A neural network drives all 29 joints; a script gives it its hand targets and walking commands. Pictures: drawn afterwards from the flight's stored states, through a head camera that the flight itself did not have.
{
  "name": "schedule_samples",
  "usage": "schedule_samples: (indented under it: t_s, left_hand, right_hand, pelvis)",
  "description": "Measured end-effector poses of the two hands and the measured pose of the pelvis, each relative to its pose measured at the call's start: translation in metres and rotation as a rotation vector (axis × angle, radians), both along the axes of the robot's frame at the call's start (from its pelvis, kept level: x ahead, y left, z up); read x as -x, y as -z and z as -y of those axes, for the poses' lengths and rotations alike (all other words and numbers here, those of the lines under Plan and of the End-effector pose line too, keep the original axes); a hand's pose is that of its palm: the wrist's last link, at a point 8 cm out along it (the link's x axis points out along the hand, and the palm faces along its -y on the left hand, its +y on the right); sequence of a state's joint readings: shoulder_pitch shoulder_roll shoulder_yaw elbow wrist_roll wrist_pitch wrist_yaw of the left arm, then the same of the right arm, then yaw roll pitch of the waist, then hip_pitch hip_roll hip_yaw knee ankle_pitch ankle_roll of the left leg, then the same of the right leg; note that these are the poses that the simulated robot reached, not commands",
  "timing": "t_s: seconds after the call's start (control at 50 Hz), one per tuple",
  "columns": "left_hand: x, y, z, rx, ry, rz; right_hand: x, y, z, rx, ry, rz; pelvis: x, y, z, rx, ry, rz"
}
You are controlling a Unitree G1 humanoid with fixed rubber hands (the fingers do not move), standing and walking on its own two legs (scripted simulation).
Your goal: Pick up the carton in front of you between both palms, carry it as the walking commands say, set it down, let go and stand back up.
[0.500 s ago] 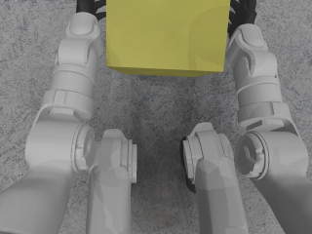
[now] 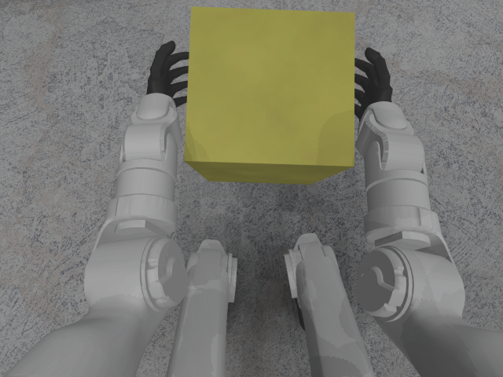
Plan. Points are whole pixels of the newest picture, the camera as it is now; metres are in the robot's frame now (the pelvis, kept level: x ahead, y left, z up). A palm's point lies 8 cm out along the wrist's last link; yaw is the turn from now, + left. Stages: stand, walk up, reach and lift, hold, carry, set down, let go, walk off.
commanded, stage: reach and lift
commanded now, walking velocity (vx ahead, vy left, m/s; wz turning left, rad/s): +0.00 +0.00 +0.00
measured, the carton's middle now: (265, 116) +0.51 -0.02 -0.13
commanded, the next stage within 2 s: none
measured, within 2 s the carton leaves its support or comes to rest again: neither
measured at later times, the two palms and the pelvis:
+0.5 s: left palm (102, 76) +0.46 +0.14 +0.10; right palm (445, 78) +0.45 -0.16 +0.11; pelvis +0.05 +0.00 +0.14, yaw +0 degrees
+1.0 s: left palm out of the picture +0.41 +0.14 +0.25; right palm out of the picture +0.41 -0.16 +0.25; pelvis +0.10 +0.00 +0.26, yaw +0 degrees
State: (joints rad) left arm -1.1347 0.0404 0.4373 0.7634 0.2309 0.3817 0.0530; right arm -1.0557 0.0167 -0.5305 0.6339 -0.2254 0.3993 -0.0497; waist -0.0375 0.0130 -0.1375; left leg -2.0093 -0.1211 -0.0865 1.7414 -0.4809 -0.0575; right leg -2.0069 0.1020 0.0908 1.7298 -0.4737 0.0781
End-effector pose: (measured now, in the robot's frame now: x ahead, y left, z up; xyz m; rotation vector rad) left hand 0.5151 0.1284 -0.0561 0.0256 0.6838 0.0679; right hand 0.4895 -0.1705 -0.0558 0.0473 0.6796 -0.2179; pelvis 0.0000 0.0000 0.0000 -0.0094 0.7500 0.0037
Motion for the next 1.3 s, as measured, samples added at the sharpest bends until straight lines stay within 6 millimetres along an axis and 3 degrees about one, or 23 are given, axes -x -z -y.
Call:
schedule_samples:
  t_s: [0.42,0.88,1.14,1.3]
  left_hand:
    - [0.044,-0.136,-0.007,0.015,-0.039,-0.012]
    - [0.093,-0.272,-0.013,0.018,-0.076,-0.002]
    - [0.117,-0.343,-0.016,-0.004,-0.076,0.028]
    - [0.126,-0.356,-0.017,-0.022,-0.068,-0.006]
  right_hand:
    - [0.036,-0.136,-0.006,-0.013,-0.015,-0.011]
    - [0.074,-0.273,-0.012,-0.008,-0.053,-0.001]
    - [0.092,-0.345,-0.015,0.017,-0.090,0.026]
    - [0.100,-0.357,-0.016,0.030,-0.108,-0.009]
  pelvis:
    - [-0.042,-0.116,0.001,-0.004,0.002,0.161]
    - [-0.092,-0.238,0.003,-0.008,0.004,0.472]
    - [-0.108,-0.276,0.005,-0.009,0.005,0.705]
    - [-0.100,-0.279,0.006,-0.009,0.002,0.792]
